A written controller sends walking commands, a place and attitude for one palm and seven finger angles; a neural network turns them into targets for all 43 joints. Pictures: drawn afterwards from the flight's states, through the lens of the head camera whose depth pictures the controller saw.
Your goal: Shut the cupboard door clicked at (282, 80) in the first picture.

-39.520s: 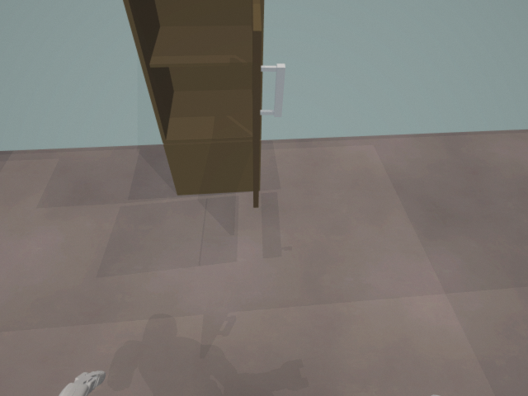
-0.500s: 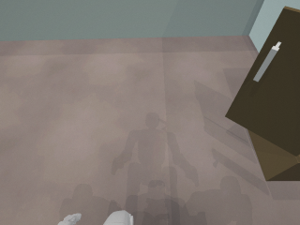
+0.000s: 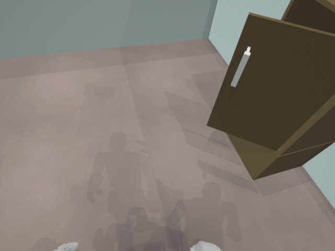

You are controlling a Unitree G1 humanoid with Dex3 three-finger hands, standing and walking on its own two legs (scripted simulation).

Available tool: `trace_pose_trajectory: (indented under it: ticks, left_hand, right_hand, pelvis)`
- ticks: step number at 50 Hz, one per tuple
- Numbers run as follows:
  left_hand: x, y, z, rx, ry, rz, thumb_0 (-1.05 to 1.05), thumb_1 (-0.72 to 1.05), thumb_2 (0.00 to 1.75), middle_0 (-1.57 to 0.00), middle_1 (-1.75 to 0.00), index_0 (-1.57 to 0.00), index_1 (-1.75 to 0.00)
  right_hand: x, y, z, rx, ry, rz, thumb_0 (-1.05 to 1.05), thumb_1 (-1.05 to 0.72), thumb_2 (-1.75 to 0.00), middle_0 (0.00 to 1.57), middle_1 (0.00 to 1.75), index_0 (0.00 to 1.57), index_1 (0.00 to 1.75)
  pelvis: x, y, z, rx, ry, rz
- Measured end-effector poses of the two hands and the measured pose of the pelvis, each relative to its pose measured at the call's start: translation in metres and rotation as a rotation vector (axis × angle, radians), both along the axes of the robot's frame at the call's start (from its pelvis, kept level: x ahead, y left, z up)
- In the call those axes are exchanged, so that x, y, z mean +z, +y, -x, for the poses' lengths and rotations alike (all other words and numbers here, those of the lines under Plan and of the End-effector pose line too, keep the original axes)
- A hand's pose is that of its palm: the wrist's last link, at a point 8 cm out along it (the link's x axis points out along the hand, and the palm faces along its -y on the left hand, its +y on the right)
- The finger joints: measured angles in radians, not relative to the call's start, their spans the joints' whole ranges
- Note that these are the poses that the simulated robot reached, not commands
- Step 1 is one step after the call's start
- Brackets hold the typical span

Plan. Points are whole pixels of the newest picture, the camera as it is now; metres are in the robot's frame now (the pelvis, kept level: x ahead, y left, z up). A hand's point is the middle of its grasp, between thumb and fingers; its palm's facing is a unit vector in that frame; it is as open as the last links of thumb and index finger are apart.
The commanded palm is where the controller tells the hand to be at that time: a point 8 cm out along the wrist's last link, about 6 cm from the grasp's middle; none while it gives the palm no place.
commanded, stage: turn to face it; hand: left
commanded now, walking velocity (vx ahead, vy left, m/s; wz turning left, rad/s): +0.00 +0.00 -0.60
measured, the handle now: (240, 67) +0.73 -0.23 +0.01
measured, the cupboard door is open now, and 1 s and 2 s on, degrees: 50 50 50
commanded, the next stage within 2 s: take the last steps up to it in 0.60 s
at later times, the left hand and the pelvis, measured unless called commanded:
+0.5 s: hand out of the picture +0.13 +0.14 -0.16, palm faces -0.18 -0.96 -0.22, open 7.4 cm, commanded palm none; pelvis +0.02 -0.03 +0.00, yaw -12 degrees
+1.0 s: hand (124, 226) +0.20 +0.13 -0.16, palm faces -0.40 -0.89 -0.21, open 7.4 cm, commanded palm none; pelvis +0.05 -0.03 +0.00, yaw -23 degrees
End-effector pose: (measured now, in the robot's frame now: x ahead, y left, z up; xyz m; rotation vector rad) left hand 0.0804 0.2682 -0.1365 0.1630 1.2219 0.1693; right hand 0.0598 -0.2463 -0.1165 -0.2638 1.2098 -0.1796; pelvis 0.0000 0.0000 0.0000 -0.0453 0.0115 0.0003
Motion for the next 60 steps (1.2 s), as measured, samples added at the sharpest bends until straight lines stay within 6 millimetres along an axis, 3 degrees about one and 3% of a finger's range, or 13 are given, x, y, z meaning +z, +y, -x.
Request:
trace_pose_trajectory:
  ticks: [9,12,17,24,31,37,42,47,54,57,60]
  left_hand:
    - [0.008,-0.05,-0.066,-0.175,-0.1,-0.066,0.0,0.9,0.9,-0.2,-0.3,-0.2,-0.3]
    - [0.015,-0.065,-0.067,-0.2,-0.094,-0.075,0.0,0.9,0.9,-0.2,-0.3,-0.2,-0.3]
    - [0.018,-0.078,-0.058,-0.221,-0.039,-0.061,0.0,0.9,0.89,-0.2,-0.3,-0.2,-0.3]
    - [0.006,-0.079,-0.051,-0.227,0.004,-0.011,0.0,0.9,0.89,-0.2,-0.3,-0.2,-0.3]
    - [-0.022,-0.052,-0.056,-0.218,0.054,0.024,0.0,0.9,0.89,-0.2,-0.3,-0.2,-0.3]
    - [-0.016,-0.038,-0.07,-0.256,0.08,0.014,0.01,0.9,0.89,-0.2,-0.3,-0.2,-0.3]
    - [-0.006,-0.042,-0.083,-0.312,0.082,0.002,0.01,0.91,0.9,-0.2,-0.3,-0.2,-0.3]
    - [0.002,-0.067,-0.108,-0.402,0.078,-0.004,0.01,0.91,0.9,-0.2,-0.3,-0.19,-0.3]
    - [0.004,-0.134,-0.156,-0.492,-0.044,-0.01,0.01,0.9,0.9,-0.2,-0.3,-0.2,-0.3]
    - [0.007,-0.154,-0.157,-0.468,-0.067,-0.001,0.0,0.9,0.9,-0.2,-0.3,-0.2,-0.3]
    - [0.005,-0.167,-0.148,-0.447,-0.027,0.007,0.0,0.9,0.9,-0.2,-0.3,-0.2,-0.3]
  right_hand:
    - [-0.046,-0.046,0.062,-0.184,0.109,-0.056,0.01,-0.9,-0.89,0.21,0.3,0.21,0.3]
    - [-0.046,-0.056,0.066,-0.218,0.126,-0.055,0.01,-0.9,-0.89,0.2,0.3,0.2,0.3]
    - [-0.031,-0.06,0.052,-0.238,0.071,-0.064,0.01,-0.91,-0.89,0.2,0.3,0.2,0.29]
    - [-0.018,-0.051,0.029,-0.25,0.011,-0.047,0.01,-0.9,-0.9,0.2,0.3,0.2,0.29]
    - [-0.011,-0.024,0.009,-0.259,-0.056,0.002,0.01,-0.9,-0.9,0.2,0.3,0.2,0.29]
    - [-0.003,0.0,0.025,-0.282,-0.026,-0.004,0.01,-0.9,-0.89,0.21,0.3,0.2,0.3]
    - [-0.007,0.009,0.053,-0.347,0.018,-0.039,0.01,-0.9,-0.89,0.21,0.3,0.21,0.3]
    - [-0.013,0.005,0.098,-0.459,0.078,-0.065,0.01,-0.9,-0.89,0.21,0.3,0.21,0.3]
    - [-0.034,-0.024,0.163,-0.574,0.232,-0.1,0.01,-0.9,-0.89,0.21,0.3,0.21,0.3]
    - [-0.032,-0.043,0.16,-0.57,0.275,-0.102,0.01,-0.9,-0.89,0.2,0.3,0.2,0.3]
    - [-0.023,-0.067,0.133,-0.555,0.231,-0.087,0.01,-0.9,-0.89,0.2,0.3,0.2,0.29]
  pelvis:
    - [-0.022,-0.03,-0.007,-0.109,-0.006,-0.039]
    - [-0.016,-0.034,-0.007,-0.129,-0.008,-0.046]
    - [-0.004,-0.039,-0.01,-0.17,0.001,-0.065]
    - [-0.002,-0.032,-0.021,-0.211,0.008,-0.052]
    - [-0.013,-0.008,-0.036,-0.258,0.002,-0.031]
    - [-0.004,0.0,-0.039,-0.3,-0.008,-0.017]
    - [0.001,-0.003,-0.041,-0.34,-0.003,-0.013]
    - [0.002,-0.017,-0.045,-0.386,-0.003,-0.019]
    - [-0.012,-0.062,-0.054,-0.418,-0.015,-0.04]
    - [-0.009,-0.077,-0.061,-0.406,-0.021,-0.029]
    - [-0.002,-0.091,-0.072,-0.412,-0.022,-0.038]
